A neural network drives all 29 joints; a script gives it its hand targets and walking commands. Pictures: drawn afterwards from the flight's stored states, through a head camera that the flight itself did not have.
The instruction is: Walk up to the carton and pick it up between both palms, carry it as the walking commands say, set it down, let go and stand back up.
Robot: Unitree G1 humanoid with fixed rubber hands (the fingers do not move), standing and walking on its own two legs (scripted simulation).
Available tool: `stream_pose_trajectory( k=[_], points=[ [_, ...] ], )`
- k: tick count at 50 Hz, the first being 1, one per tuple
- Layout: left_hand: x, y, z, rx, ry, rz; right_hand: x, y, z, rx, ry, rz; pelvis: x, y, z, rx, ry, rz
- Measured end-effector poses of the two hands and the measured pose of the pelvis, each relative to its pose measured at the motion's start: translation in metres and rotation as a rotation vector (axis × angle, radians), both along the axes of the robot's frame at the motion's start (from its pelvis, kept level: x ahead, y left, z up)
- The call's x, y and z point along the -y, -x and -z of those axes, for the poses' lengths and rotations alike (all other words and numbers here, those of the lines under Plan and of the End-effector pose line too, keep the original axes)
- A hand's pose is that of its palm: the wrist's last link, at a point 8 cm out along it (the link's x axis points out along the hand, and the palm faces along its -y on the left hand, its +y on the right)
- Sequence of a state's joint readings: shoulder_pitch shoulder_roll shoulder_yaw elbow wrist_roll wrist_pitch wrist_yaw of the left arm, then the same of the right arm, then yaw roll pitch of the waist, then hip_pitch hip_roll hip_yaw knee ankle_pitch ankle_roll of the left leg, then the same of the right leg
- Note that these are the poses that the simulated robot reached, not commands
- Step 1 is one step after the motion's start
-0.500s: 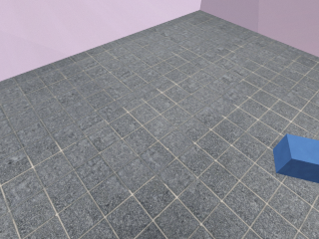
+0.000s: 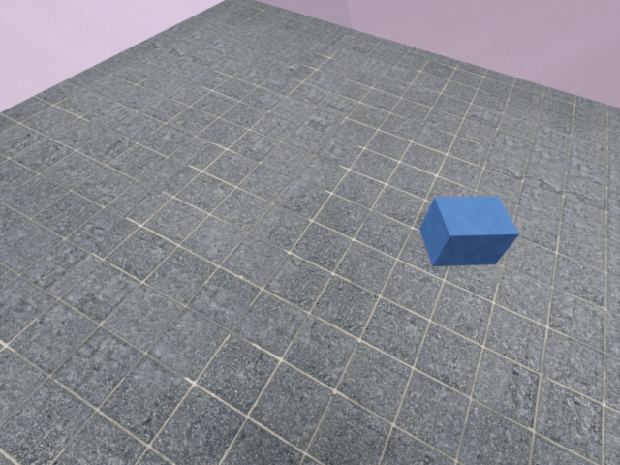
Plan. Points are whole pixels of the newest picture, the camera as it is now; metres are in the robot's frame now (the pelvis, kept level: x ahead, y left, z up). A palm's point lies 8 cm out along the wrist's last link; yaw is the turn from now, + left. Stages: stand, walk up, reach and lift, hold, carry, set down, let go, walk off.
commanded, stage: walk up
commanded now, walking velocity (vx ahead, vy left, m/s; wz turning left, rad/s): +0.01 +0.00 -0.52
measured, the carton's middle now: (465, 231) +1.04 -0.71 -0.68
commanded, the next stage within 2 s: none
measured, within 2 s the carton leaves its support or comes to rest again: neither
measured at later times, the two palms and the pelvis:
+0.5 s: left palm out of the picture +0.10 +0.12 -0.13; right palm (569, 427) +0.20 -0.40 -0.13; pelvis +0.11 -0.13 -0.01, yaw -15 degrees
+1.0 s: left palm (343, 223) +0.59 -0.08 -0.12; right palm (590, 447) +0.18 -0.43 -0.14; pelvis +0.35 -0.24 -0.01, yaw -27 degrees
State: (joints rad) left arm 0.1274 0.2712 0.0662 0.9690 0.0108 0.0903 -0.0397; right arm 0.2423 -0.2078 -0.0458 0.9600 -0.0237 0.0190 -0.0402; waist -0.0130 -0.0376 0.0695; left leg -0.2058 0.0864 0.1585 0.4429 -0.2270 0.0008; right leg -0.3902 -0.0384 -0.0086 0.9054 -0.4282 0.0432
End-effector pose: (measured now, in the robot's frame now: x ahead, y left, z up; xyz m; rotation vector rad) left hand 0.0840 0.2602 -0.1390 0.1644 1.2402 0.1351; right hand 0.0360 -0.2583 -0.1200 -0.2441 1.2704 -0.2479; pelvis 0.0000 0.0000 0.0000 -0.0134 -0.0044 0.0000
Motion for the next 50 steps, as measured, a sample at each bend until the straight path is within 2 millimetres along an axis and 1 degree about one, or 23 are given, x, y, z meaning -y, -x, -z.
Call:
stream_pose_trajectory(
  k=[2,4,7,9,11,12,13,15,19,23,27,29,31,32,33,34,35,37,39,42,44,47,50],
  points=[
    [0.009,-0.016,-0.004,0.021,-0.009,0.042,0.008,0.012,0.004,-0.002,-0.011,0.028,0.007,0.001,0.001,-0.009,-0.004,0.024],
    [0.023,-0.035,-0.009,0.043,-0.005,0.103,0.021,0.026,0.008,-0.009,-0.012,0.068,0.017,0.002,0.003,-0.024,-0.012,0.055],
    [0.051,-0.07,-0.019,0.109,-0.006,0.197,0.048,0.054,0.013,-0.045,-0.006,0.117,0.037,0.001,0.005,-0.04,-0.023,0.093],
    [0.072,-0.09,-0.023,0.164,-0.019,0.244,0.068,0.069,0.02,-0.074,-0.017,0.138,0.053,-0.002,0.01,-0.037,-0.029,0.113],
    [0.089,-0.098,-0.022,0.206,-0.044,0.269,0.089,0.075,0.03,-0.101,-0.029,0.142,0.069,-0.007,0.018,-0.027,-0.029,0.13],
    [0.096,-0.095,-0.021,0.205,-0.053,0.269,0.097,0.071,0.032,-0.105,-0.033,0.139,0.076,-0.011,0.019,-0.022,-0.024,0.138],
    [0.101,-0.089,-0.02,0.188,-0.06,0.264,0.105,0.062,0.033,-0.091,-0.037,0.136,0.081,-0.015,0.019,-0.017,-0.021,0.148],
    [0.109,-0.071,-0.018,0.119,-0.07,0.245,0.117,0.032,0.03,-0.022,-0.045,0.124,0.091,-0.027,0.014,-0.009,-0.015,0.168],
    [0.122,-0.037,-0.016,-0.039,-0.074,0.196,0.133,-0.044,0.019,0.133,-0.066,0.102,0.108,-0.057,0.007,-0.003,-0.007,0.21],
    [0.132,-0.02,-0.014,-0.156,-0.076,0.141,0.14,-0.123,0.011,0.243,-0.089,0.077,0.122,-0.093,0.006,0.0,-0.007,0.247],
    [0.139,-0.019,-0.009,-0.253,-0.08,0.096,0.14,-0.209,0.004,0.336,-0.108,0.038,0.133,-0.136,0.012,-0.004,-0.009,0.279],
    [0.141,-0.025,-0.004,-0.302,-0.081,0.083,0.139,-0.253,0.001,0.385,-0.11,0.021,0.138,-0.162,0.018,-0.008,-0.015,0.295],
    [0.143,-0.039,0.004,-0.351,-0.079,0.084,0.141,-0.292,0.0,0.44,-0.101,0.021,0.142,-0.189,0.026,-0.011,-0.023,0.313],
    [0.144,-0.05,0.009,-0.371,-0.076,0.092,0.143,-0.307,0.001,0.465,-0.09,0.032,0.143,-0.203,0.031,-0.011,-0.022,0.327],
    [0.146,-0.064,0.014,-0.383,-0.071,0.106,0.145,-0.315,0.002,0.475,-0.077,0.048,0.145,-0.215,0.033,-0.011,-0.032,0.339],
    [0.15,-0.083,0.018,-0.381,-0.067,0.123,0.147,-0.317,0.003,0.469,-0.067,0.066,0.147,-0.225,0.033,-0.012,-0.044,0.355],
    [0.154,-0.107,0.021,-0.362,-0.061,0.145,0.15,-0.313,0.004,0.449,-0.06,0.089,0.15,-0.235,0.032,-0.012,-0.052,0.371],
    [0.167,-0.162,0.023,-0.292,-0.046,0.202,0.157,-0.294,0.008,0.378,-0.046,0.156,0.157,-0.252,0.026,-0.008,-0.062,0.399],
    [0.185,-0.224,0.023,-0.199,-0.028,0.268,0.163,-0.265,0.011,0.29,-0.039,0.238,0.165,-0.267,0.019,0.0,-0.063,0.415],
    [0.222,-0.317,0.013,-0.047,0.002,0.361,0.164,-0.218,0.015,0.144,-0.051,0.353,0.178,-0.289,0.011,0.009,-0.059,0.431],
    [0.25,-0.373,0.003,0.044,0.02,0.418,0.163,-0.189,0.016,0.05,-0.068,0.415,0.19,-0.304,0.007,0.013,-0.056,0.44],
    [0.296,-0.445,-0.013,0.15,0.038,0.501,0.163,-0.157,0.017,-0.065,-0.1,0.501,0.211,-0.326,0.004,0.017,-0.056,0.452],
    [0.344,-0.501,-0.023,0.218,0.038,0.575,0.17,-0.141,0.022,-0.144,-0.138,0.572,0.239,-0.35,0.007,0.02,-0.059,0.462]
  ],
)
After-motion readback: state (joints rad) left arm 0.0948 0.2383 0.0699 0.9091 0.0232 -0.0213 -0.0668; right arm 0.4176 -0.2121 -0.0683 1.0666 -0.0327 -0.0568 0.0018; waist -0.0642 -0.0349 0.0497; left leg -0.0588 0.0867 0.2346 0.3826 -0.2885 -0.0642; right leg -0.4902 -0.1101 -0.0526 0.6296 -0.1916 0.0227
